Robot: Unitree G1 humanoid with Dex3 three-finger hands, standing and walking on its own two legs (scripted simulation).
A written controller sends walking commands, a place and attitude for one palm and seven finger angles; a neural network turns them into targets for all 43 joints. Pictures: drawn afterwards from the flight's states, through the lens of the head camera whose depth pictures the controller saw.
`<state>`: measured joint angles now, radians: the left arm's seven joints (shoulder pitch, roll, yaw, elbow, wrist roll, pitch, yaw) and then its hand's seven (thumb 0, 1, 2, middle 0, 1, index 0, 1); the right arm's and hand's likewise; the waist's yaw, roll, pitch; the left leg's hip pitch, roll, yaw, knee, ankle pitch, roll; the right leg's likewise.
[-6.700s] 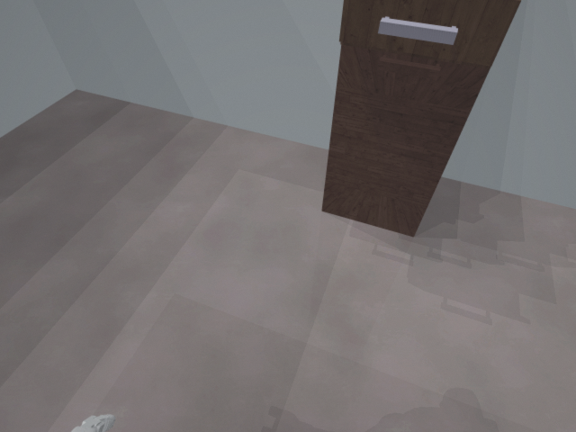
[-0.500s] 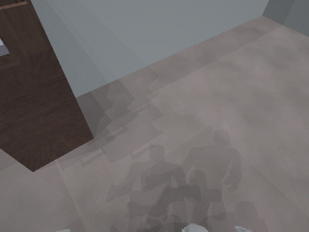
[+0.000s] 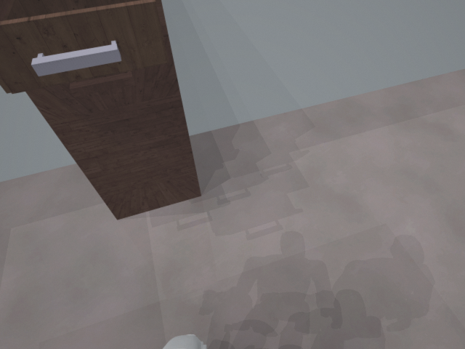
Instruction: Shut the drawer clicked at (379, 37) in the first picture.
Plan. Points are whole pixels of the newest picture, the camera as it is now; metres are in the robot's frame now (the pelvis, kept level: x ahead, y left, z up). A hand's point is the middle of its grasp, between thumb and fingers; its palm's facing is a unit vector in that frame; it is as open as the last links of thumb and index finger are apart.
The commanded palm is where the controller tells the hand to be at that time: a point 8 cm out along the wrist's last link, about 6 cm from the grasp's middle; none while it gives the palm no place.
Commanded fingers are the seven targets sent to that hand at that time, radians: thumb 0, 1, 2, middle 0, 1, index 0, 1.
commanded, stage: turn to face it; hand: left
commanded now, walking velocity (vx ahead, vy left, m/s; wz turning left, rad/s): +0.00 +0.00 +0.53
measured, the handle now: (78, 55) +0.66 +0.38 +0.15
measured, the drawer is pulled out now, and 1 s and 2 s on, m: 0.15 0.15 0.15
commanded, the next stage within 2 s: take the last steps up to it in 0.58 s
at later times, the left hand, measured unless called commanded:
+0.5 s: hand out of the picture +0.04 +0.25 -0.16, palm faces +0.22 -0.94 -0.26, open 7.4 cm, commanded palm none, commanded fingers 0.00 0.90 0.90 -0.20 -0.30 -0.20 -0.30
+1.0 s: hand out of the picture -0.10 +0.19 -0.18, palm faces +0.41 -0.89 -0.18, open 7.4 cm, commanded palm none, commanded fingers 0.00 0.90 0.90 -0.20 -0.30 -0.20 -0.30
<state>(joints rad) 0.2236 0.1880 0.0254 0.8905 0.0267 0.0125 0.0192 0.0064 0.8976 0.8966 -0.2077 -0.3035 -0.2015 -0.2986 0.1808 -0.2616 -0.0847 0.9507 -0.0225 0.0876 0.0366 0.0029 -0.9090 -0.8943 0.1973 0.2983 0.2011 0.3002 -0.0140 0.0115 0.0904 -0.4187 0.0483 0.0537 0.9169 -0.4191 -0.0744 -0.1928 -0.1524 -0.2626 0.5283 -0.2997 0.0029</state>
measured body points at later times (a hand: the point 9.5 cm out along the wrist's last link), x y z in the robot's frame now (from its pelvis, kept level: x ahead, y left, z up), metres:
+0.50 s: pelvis -0.01 +0.03 +0.00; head +0.02 +0.04 +0.45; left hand +0.02 +0.30 -0.14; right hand +0.11 -0.19 -0.14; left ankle +0.01 +0.13 -0.74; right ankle +0.01 -0.11 -0.70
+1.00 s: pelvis +0.00 +0.04 +0.00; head +0.00 +0.05 +0.45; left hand -0.12 +0.24 -0.16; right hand +0.12 -0.18 -0.15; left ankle -0.05 +0.15 -0.74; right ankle +0.01 -0.10 -0.74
